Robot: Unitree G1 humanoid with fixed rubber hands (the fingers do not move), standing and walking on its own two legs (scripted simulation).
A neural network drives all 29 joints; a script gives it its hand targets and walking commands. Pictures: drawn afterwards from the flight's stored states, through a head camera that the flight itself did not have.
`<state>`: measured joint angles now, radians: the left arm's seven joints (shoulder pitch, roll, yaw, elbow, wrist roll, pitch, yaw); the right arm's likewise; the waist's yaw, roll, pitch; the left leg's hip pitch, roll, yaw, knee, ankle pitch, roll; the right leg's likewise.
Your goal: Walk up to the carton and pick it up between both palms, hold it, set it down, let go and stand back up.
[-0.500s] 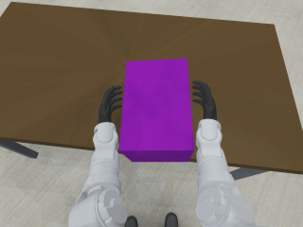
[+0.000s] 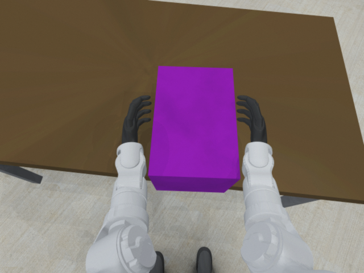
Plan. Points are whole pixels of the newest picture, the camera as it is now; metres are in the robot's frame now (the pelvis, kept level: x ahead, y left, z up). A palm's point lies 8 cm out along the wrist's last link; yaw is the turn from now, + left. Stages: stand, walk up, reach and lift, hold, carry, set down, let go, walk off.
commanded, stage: set down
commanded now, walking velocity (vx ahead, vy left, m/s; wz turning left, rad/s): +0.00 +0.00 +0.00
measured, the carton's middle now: (192, 132) +0.45 -0.02 -0.09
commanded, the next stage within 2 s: none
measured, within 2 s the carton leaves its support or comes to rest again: rests again in 0.40 s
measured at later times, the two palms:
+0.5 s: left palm (120, 137) +0.41 +0.15 -0.04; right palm (247, 132) +0.41 -0.14 -0.03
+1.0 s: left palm (105, 129) +0.42 +0.18 -0.02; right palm (274, 127) +0.42 -0.19 -0.01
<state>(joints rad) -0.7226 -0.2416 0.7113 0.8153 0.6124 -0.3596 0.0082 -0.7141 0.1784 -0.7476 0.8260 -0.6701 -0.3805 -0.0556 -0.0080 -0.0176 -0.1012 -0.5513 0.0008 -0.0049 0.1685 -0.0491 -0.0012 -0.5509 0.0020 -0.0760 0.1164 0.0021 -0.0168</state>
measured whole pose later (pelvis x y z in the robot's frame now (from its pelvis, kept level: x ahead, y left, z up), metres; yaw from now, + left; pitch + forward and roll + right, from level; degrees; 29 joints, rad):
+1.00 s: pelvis -0.02 +0.01 -0.02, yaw -4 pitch +34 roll +0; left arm -0.90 0.19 0.15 1.42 -0.14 -0.55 0.05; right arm -0.91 -0.22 -0.08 1.31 0.14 -0.44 -0.02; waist 0.03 0.00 -0.31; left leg -0.86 0.01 0.07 0.38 -0.11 0.01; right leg -0.89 0.00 0.00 0.33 -0.04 0.00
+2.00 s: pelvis -0.02 +0.01 +0.00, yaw -4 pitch +16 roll +0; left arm -0.53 0.16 0.10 1.11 -0.15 -0.44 0.05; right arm -0.56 -0.17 0.00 1.03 0.19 -0.32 -0.05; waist 0.01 0.01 -0.19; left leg -0.48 0.02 0.05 0.35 -0.15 0.00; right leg -0.49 0.01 -0.02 0.27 -0.06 -0.01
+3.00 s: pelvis -0.01 +0.01 -0.01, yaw -5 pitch +7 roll +0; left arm 0.08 0.16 -0.02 0.79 -0.18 -0.59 0.04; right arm 0.08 -0.14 0.04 0.84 0.18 -0.64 0.04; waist 0.03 -0.02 -0.06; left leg -0.34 0.03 0.07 0.51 -0.28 0.00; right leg -0.39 0.02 0.01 0.48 -0.21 -0.02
